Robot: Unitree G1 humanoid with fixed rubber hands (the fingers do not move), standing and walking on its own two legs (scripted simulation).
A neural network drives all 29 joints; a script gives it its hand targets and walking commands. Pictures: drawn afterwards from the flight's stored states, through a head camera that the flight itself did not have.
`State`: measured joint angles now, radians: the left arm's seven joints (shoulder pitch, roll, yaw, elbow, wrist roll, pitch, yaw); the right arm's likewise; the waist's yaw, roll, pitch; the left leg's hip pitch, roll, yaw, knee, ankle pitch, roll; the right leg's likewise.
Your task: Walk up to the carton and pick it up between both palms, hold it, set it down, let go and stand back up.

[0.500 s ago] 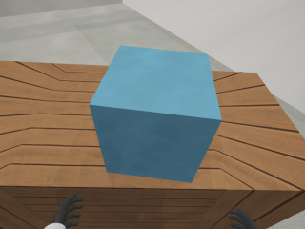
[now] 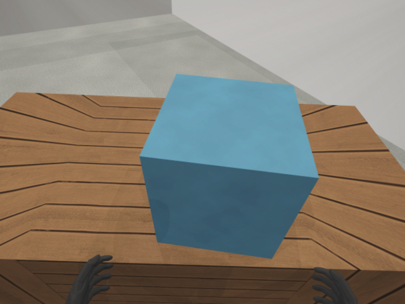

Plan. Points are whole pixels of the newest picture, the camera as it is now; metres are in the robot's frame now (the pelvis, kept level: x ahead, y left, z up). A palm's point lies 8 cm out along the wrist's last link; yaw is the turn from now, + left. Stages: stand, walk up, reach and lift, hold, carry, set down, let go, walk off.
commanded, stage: reach and lift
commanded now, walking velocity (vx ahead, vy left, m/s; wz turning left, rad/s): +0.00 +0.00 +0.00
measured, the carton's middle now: (223, 165) +0.42 -0.02 +0.06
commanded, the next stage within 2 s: none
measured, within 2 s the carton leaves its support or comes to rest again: neither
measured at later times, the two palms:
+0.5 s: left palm (77, 278) +0.17 +0.24 +0.02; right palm (350, 286) +0.19 -0.24 +0.02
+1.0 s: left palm (82, 213) +0.26 +0.24 +0.09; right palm (359, 235) +0.25 -0.25 +0.09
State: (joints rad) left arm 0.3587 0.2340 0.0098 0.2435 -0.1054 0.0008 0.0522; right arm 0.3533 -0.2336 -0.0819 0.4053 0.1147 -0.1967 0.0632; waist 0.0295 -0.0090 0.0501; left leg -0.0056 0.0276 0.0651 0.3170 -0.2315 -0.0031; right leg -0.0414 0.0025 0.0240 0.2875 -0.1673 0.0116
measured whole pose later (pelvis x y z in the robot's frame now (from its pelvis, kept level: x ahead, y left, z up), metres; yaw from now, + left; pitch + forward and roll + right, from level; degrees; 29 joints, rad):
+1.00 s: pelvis +0.00 -0.01 +0.00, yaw +1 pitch -2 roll -1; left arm 0.03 0.32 0.13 -0.11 -0.27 0.39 0.00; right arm 0.11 -0.38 -0.10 -0.09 0.37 0.26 -0.02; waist 0.01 0.01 0.02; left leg -0.06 0.03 0.03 0.29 -0.20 -0.01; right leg -0.09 0.01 0.02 0.25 -0.13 0.00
